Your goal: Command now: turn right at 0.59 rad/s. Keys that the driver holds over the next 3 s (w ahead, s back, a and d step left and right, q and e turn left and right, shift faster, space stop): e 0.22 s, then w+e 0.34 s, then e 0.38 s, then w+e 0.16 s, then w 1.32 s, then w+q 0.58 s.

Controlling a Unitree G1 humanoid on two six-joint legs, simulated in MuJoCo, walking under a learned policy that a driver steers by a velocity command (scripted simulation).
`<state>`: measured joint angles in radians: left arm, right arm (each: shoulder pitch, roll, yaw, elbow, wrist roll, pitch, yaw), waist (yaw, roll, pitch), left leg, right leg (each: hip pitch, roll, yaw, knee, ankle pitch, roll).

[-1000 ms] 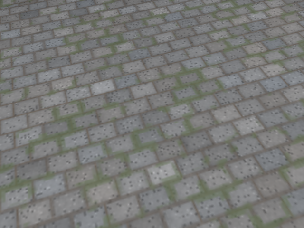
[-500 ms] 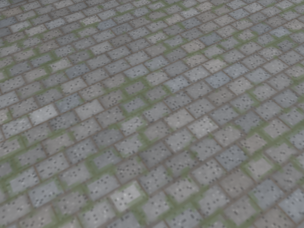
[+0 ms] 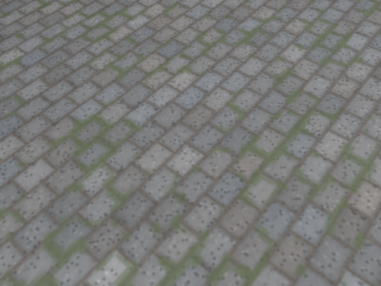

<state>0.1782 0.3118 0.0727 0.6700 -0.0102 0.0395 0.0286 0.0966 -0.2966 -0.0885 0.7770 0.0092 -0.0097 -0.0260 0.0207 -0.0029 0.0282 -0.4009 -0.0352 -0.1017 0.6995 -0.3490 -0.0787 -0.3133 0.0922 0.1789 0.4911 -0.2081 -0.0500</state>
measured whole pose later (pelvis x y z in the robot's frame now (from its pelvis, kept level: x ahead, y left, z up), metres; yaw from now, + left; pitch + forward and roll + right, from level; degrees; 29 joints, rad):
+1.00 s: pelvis +0.18 -0.10 -0.02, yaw -37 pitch +2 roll +1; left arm 0.31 0.35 0.08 0.66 -0.01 0.02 0.04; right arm 0.02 -0.29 -0.05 0.68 -0.02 -0.07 0.02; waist 0.06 -0.02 0.05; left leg -0.46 -0.06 0.00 0.52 -0.10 0.04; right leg -0.18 0.10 0.22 0.80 -0.57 -0.02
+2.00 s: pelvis +0.50 -0.41 -0.01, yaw -46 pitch +2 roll +0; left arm 0.37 0.29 0.04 0.78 -0.03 -0.07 0.01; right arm 0.12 -0.28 -0.04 0.76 0.00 -0.08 0.04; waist 0.02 -0.02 0.05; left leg -0.40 -0.05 0.06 0.52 -0.16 0.07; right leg -0.33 -0.03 0.06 1.18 -0.41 -0.01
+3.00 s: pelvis +0.90 -0.79 -0.03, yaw -29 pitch +1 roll -1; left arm 0.28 0.30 0.07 0.85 -0.01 -0.06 0.01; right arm 0.10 -0.29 -0.07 0.69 0.03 -0.03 0.04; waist 0.02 0.01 0.07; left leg -0.50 -0.04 0.05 0.66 -0.18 0.11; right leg -0.12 -0.06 -0.11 0.95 -0.49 0.03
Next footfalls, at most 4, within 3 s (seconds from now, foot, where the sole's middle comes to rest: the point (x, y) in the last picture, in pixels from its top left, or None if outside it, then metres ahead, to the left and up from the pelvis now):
0.08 left None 0.06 0.14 -0.78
0.52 right None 0.04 -0.14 -0.78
0.96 left None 0.36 -0.10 -0.78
1.40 right None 0.22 -0.34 -0.78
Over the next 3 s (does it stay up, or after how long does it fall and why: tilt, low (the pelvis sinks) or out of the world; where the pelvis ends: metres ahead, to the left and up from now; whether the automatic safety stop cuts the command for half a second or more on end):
stays up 0.90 -0.79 -0.03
